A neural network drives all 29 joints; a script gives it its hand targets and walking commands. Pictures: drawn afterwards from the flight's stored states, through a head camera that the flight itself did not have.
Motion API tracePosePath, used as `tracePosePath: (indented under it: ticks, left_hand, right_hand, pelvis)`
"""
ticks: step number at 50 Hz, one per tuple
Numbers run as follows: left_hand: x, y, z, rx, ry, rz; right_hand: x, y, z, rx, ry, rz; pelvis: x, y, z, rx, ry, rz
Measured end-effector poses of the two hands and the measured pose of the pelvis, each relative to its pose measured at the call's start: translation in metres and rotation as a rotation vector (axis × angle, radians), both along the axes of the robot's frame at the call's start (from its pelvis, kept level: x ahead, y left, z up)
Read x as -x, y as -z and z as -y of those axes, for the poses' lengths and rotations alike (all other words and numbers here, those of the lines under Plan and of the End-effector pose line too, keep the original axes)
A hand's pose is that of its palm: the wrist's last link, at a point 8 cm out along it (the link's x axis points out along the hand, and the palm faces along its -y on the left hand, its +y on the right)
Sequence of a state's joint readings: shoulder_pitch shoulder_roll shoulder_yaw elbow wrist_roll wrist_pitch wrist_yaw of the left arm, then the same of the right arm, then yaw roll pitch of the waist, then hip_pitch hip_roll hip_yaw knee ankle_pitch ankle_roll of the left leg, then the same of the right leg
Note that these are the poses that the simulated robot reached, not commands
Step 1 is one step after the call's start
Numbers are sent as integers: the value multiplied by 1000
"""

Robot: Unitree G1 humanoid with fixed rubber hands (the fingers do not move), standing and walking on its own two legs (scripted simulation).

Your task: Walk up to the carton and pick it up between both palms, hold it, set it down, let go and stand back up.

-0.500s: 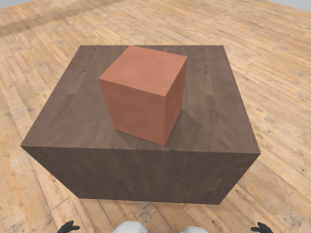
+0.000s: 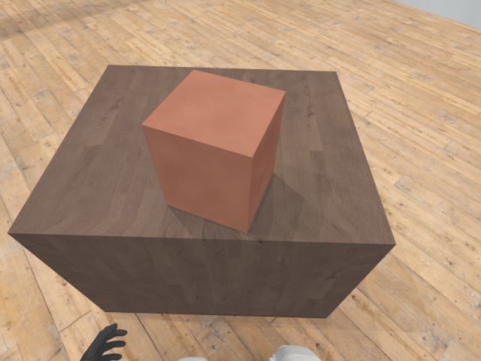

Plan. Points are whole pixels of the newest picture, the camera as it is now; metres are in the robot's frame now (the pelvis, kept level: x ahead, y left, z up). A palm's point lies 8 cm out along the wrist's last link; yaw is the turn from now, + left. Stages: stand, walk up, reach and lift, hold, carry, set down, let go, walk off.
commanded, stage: walk up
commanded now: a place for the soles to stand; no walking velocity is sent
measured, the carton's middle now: (220, 153) +0.51 +0.04 +0.01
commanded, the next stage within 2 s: none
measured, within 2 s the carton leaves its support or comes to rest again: neither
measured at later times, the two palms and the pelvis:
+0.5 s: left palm (85, 339) +0.17 +0.27 -0.09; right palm (387, 342) +0.15 -0.25 -0.08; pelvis +0.05 +0.02 +0.01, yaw -1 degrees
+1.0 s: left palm (90, 338) +0.17 +0.26 -0.08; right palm (393, 355) +0.13 -0.26 -0.09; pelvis +0.04 +0.01 +0.01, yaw -2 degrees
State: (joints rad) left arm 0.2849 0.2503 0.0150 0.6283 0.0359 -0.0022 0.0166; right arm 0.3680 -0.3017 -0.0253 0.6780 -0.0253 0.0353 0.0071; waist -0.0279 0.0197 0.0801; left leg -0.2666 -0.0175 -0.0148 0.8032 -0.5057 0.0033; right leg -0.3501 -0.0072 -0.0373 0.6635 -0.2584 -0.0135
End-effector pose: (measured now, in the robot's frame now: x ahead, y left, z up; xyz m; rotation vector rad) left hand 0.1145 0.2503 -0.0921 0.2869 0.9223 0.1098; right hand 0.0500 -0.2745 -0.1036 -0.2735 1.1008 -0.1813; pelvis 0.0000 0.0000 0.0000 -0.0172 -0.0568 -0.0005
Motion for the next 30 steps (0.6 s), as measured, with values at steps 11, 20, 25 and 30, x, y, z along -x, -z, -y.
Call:
tracePosePath:
  ticks: [11, 20, 25, 30]
  left_hand:
    - [-5, -8, -35, -12, -46, -45]
    - [-38, -4, -24, 19, -11, -20]
    - [-51, -3, -19, 26, 6, -13]
    - [-58, -3, -19, 17, 5, -13]
  right_hand:
    - [-50, -10, -31, -39, -30, 79]
    - [-93, -24, -31, -9, -58, 130]
    - [-102, -26, -28, 0, -52, 136]
    - [-105, -25, -27, -2, -46, 137]
  pelvis:
    - [-26, -8, -18, -12, 4, -13]
    - [-42, -10, -21, -10, 10, -35]
    - [-49, -9, -22, -10, 11, -32]
    - [-53, -9, -20, -13, 16, -35]
